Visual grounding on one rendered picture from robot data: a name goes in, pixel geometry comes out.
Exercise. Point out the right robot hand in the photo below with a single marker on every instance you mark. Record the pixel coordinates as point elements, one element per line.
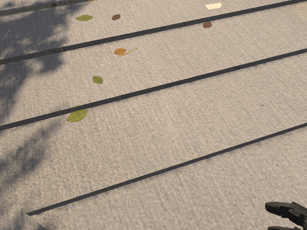
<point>292,211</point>

